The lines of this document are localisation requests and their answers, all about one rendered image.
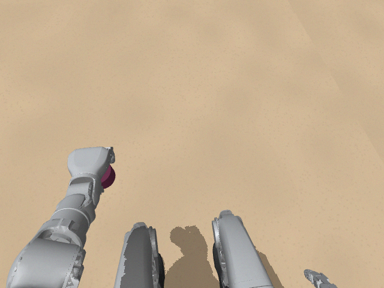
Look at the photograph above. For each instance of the right robot foot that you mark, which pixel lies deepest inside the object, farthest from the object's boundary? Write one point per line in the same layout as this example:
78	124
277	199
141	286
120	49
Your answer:
218	267

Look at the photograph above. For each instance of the left robot hand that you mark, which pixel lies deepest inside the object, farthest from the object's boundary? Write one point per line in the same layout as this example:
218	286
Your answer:
94	160

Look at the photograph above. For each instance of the right robot hand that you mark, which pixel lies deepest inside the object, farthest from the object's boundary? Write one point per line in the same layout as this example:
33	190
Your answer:
319	280

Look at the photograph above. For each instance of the tin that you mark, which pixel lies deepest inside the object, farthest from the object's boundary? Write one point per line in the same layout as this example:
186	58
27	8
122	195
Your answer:
108	178

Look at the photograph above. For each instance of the left robot arm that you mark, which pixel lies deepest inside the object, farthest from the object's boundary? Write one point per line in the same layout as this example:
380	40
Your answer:
54	256

